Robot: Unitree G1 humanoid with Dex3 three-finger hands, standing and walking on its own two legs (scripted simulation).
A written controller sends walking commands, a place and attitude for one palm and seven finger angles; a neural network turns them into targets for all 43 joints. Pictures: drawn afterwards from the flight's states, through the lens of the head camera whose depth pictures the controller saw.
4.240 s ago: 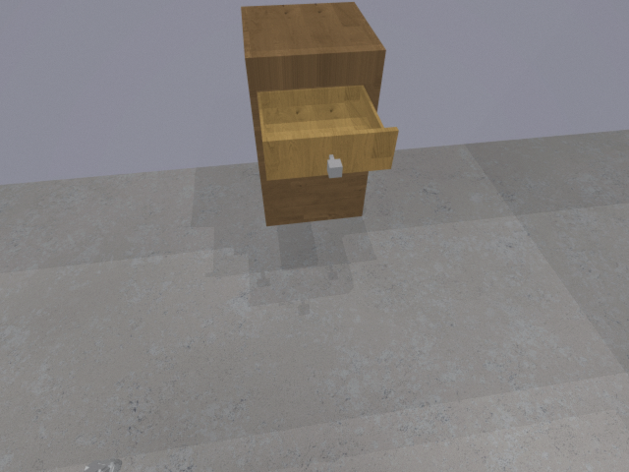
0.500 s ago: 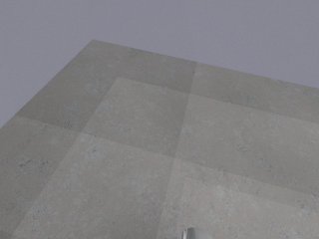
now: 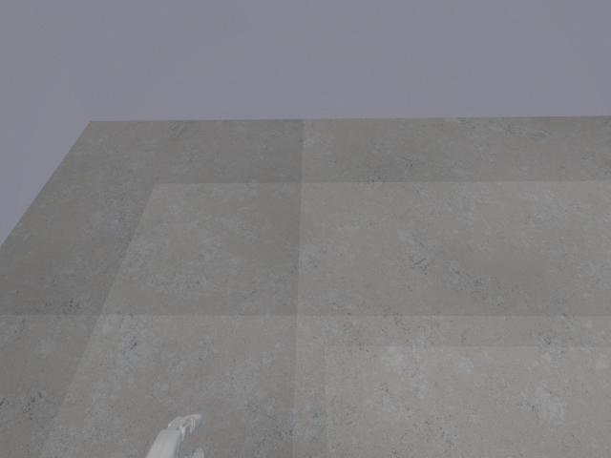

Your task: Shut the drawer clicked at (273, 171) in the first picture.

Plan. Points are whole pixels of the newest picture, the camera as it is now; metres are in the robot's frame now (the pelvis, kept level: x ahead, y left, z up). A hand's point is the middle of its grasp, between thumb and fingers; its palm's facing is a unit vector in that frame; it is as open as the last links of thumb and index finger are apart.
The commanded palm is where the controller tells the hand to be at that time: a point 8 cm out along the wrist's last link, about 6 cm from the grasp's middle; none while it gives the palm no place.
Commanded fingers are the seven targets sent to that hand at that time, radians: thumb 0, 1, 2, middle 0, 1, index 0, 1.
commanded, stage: turn to face it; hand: left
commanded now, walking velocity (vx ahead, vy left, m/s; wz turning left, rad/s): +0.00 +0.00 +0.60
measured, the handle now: out of the picture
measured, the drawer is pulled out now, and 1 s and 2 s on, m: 0.28 0.28 0.28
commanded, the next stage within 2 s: none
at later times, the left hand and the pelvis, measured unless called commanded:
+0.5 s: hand out of the picture -0.03 +0.27 -0.16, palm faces +0.34 -0.90 -0.27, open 7.4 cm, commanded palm none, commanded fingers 0.00 0.90 0.90 -0.20 -0.30 -0.20 -0.30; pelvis -0.01 +0.03 +0.01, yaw +17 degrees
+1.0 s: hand out of the picture -0.09 +0.16 -0.15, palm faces +0.60 -0.76 -0.25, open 7.4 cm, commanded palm none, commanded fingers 0.00 0.90 0.90 -0.20 -0.30 -0.20 -0.30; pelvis -0.02 -0.03 +0.01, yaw +36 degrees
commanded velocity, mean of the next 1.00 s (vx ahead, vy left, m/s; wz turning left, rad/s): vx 0.00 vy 0.00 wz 0.60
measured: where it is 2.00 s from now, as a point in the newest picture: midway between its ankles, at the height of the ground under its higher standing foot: outside the picture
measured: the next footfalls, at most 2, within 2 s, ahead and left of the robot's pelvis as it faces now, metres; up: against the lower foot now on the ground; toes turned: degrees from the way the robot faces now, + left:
left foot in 0.18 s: +0.03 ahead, +0.12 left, +0.00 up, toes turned +17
right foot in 0.70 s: +0.07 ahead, -0.11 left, +0.00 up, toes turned +23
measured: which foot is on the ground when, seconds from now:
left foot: up 0.00-0.16, down 0.18-0.70, up 0.72-1.00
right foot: down 0.00-0.18, up 0.20-0.68, down 0.70-1.00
